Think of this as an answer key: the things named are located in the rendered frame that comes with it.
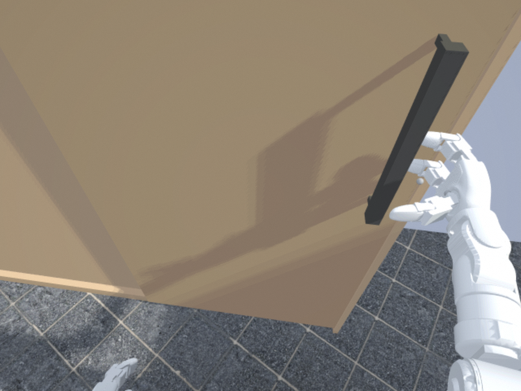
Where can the robot left hand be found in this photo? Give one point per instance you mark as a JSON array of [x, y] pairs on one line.
[[116, 376]]

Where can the wardrobe door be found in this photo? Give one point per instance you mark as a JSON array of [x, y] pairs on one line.
[[229, 146], [47, 224]]

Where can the robot right hand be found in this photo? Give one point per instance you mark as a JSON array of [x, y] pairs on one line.
[[468, 182]]

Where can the robot right upper arm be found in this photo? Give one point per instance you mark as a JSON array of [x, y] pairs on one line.
[[474, 375]]

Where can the handle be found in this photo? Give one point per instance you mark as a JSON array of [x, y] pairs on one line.
[[442, 72]]

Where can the right robot forearm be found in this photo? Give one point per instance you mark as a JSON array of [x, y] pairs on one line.
[[485, 289]]

